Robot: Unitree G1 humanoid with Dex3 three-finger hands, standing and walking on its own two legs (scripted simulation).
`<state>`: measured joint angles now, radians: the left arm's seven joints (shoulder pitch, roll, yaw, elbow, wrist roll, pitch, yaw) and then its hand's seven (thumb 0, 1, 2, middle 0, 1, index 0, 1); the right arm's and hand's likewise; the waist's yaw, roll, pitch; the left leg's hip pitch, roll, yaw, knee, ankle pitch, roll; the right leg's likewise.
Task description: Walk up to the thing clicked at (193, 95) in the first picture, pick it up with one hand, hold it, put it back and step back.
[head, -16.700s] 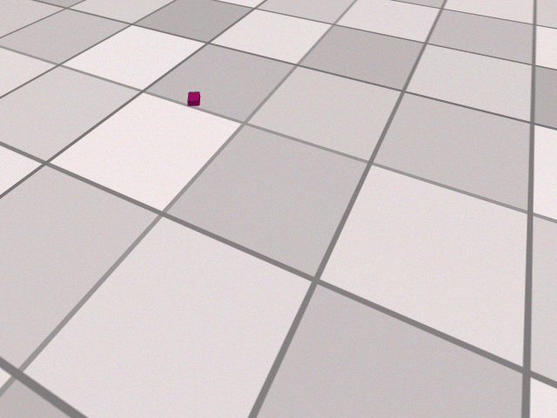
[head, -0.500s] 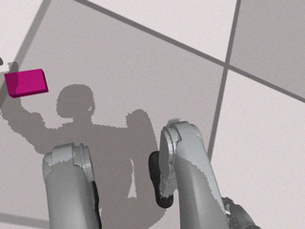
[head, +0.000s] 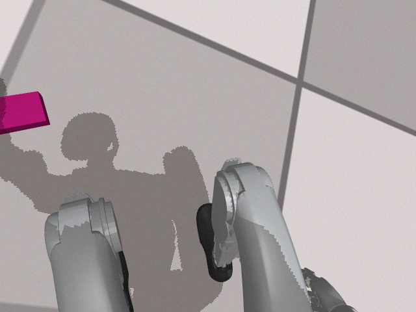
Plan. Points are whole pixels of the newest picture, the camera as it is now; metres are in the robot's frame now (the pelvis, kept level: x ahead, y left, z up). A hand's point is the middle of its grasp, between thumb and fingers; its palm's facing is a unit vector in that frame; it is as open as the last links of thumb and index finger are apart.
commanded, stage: rise first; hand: left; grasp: from above
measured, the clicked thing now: (18, 112) +0.51 +0.30 -0.31
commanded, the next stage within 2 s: approach in 1.48 s
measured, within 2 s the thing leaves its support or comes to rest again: neither
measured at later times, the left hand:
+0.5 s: hand out of the picture +0.47 +0.34 -0.19, palm faces -0.45 -0.10 -0.89, open 13.4 cm
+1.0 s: hand out of the picture +0.47 +0.34 -0.19, palm faces -0.45 -0.09 -0.89, open 12.9 cm
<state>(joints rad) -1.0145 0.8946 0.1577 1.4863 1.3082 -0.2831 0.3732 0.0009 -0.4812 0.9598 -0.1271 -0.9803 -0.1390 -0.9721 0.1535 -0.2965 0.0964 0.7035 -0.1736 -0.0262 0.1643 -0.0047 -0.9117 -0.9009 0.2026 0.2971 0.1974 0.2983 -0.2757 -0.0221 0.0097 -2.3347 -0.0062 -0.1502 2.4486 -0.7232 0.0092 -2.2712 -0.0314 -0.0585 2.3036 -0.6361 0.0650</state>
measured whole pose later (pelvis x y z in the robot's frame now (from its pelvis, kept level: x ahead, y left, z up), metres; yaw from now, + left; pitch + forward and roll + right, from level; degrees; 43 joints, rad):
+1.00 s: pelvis +0.00 +0.00 +0.00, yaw -1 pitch +33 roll -12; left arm -1.04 0.94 0.15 1.53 1.33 -0.27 0.38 0.00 -0.32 0.84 -0.29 -0.83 -0.29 -0.83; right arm 0.16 -0.30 0.14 0.68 -0.18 -0.05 0.18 -0.01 -0.91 -0.90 0.20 0.30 0.20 0.30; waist -0.31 -0.03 0.03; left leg -2.35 -0.01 -0.16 2.47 -0.71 0.02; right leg -2.27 -0.03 -0.07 2.31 -0.63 0.07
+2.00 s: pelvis +0.00 +0.00 -0.01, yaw -2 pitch +34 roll -12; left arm -1.22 0.91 0.07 1.61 1.35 -0.18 0.41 0.00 -0.28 0.81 -0.28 -0.83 -0.30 -0.82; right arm 0.19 -0.31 0.17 0.65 -0.17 -0.06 0.17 -0.01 -0.90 -0.88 0.20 0.30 0.20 0.30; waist -0.39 -0.02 0.02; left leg -2.37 -0.01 -0.17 2.47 -0.71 0.01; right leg -2.29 -0.02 -0.07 2.30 -0.62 0.06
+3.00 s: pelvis +0.00 +0.01 -0.02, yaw -4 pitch +31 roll -14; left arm -1.17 1.07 0.15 1.66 1.36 -0.23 0.47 0.00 -0.41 0.92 -0.17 -0.90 -0.17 -0.90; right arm 0.20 -0.34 0.27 0.60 -0.22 -0.12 0.18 -0.01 -0.90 -0.89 0.20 0.30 0.20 0.30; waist -0.43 -0.11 0.16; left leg -2.38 -0.01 -0.21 2.53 -0.72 0.02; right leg -2.28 0.00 -0.11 2.32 -0.60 0.07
